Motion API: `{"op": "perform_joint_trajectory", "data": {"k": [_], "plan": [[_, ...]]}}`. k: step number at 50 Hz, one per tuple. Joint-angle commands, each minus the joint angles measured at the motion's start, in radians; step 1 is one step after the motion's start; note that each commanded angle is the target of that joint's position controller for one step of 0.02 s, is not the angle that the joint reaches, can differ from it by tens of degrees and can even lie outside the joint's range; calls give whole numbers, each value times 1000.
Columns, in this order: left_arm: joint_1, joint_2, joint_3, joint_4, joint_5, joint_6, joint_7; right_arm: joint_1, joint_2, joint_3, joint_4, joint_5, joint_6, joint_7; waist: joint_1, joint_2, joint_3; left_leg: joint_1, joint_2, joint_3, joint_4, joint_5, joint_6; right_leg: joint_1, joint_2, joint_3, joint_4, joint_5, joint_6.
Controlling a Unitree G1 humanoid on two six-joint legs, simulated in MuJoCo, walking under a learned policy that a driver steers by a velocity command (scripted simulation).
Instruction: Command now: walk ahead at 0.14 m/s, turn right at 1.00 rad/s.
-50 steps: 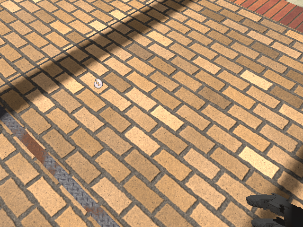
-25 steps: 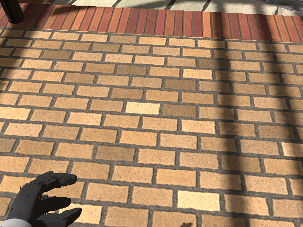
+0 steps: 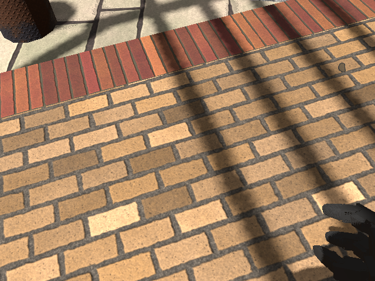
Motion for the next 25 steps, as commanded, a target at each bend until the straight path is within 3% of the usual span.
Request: {"op": "perform_joint_trajectory", "data": {"k": [1, 2, 3, 4, 5, 7, 8, 11, 13, 14, 15, 16, 17, 18, 19, 20, 22, 25], "plan": [[175, 112, -6, -101, -4, -21, -50, 211, -186, -62, -26, -15, 17, -11, -41, 222, -577, 859, 653, -678, 8, 465, 400, -403, -129, -47, 620, -134, 131], [58, 176, 15, -90, -11, -3, -49, 154, -110, -47, -56, -14, 29, -21, -86, 111, -439, 737, 523, -493, -16, 227, 349, -429, -185, -99, 648, -29, 155], [-7, 175, 19, -100, -9, 14, -37, 124, -77, -30, -58, -10, 49, -27, -86, 31, -313, 591, 430, -347, -53, 72, 280, -445, -208, -149, 619, 51, 163], [-35, 155, 15, -113, -7, 28, -23, 95, -82, -24, -55, -9, 66, -29, -76, 21, -226, 454, 364, -274, -92, -1, 248, -415, -221, -172, 557, 82, 162], [-41, 107, 1, -122, -6, 33, -20, 76, -106, -30, -38, -9, 76, -28, -57, 33, -148, 328, 315, -197, -129, -8, 228, -364, -231, -199, 465, 87, 151], [11, 20, -28, -112, -2, 19, -24, 121, -144, -47, 0, -2, 79, -14, -45, 88, -180, 236, 257, -107, -201, -236, 208, -247, -227, -285, 292, 57, 117], [29, 11, -35, -103, 3, 7, -31, 129, -165, -57, 10, 10, 77, -4, -42, 121, -206, 220, 260, -103, -235, -373, 216, -191, -231, -304, 211, 34, 97], [54, 48, -32, -57, 18, -16, -51, 113, -186, -70, 29, 51, 61, 18, -34, 144, -206, 123, 301, -99, -291, -555, 204, 15, -243, -327, -69, 112, 25], [120, 47, -30, -7, 23, -24, -56, 112, -186, -70, 47, 63, 57, 26, 4, 133, -174, 47, 306, -71, -280, -640, 173, 159, -227, -376, -242, 203, -12], [189, 41, -32, 32, 30, -29, -55, 96, -172, -66, 46, 58, 58, 26, 38, 106, -144, -30, 277, -27, -236, -675, 140, 257, -204, -417, -331, 235, -28], [272, 40, -33, 73, 35, -38, -52, 68, -124, -52, 37, 46, 55, 24, 80, 36, -104, -164, 214, 53, -86, -679, 81, 381, -205, -387, -412, 186, -47], [277, 84, -43, 46, 100, -44, -79, 132, 17, -9, 45, -37, 91, 42, 75, -346, -78, -401, 68, 238, 382, -683, 27, 465, -418, -4, -620, -213, -99], [153, 170, -20, -39, 90, -46, -62, 56, -36, -18, -20, -39, 95, 39, 56, -273, 17, -578, 77, 146, 481, -516, 2, 302, -627, 385, -792, -435, -197], [100, 158, -16, -36, 88, -43, -41, -20, -108, -35, -46, -25, 93, 48, 40, -139, 64, -568, 146, 62, 529, -358, -4, 220, -609, 361, -809, -389, -217], [56, 140, -23, -38, 77, -54, -40, 45, -119, -36, -26, -20, 90, 59, -17, -133, 48, -510, 154, 53, 514, -269, -14, 192, -560, 261, -793, -257, -193], [46, 124, -27, -33, 69, -73, -45, 121, -130, -38, 13, -26, 88, 69, -48, -118, 7, -422, 162, 68, 505, -212, -31, 194, -501, 151, -785, -129, -167], [77, 100, -37, -7, 55, -105, -50, 186, -148, -45, 62, -24, 93, 87, -61, -113, -20, -291, 159, 111, 506, -141, -43, 153, -435, 12, -806, -12, -146], [132, 94, -34, 25, 47, -122, -57, 131, -120, -35, 57, -10, 102, 96, -45, -102, 15, -257, 159, 126, 420, -75, -39, 161, -422, -66, -831, 58, -140]]}}
Keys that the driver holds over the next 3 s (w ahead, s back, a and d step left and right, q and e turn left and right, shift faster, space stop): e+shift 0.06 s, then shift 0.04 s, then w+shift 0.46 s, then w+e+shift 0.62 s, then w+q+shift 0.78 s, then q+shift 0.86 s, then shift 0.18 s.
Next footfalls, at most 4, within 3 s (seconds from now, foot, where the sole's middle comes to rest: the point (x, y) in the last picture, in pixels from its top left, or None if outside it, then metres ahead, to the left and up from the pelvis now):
0.32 right None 0.07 -0.09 -0.75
0.70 left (194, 275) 0.44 0.08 -0.75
1.18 right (294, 197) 0.74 -0.27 -0.75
1.62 left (338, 120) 1.13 -0.50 -0.75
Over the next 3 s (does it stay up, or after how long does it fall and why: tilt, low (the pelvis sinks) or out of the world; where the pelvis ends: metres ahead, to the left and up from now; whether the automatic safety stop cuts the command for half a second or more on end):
stays up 1.67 -0.75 0.04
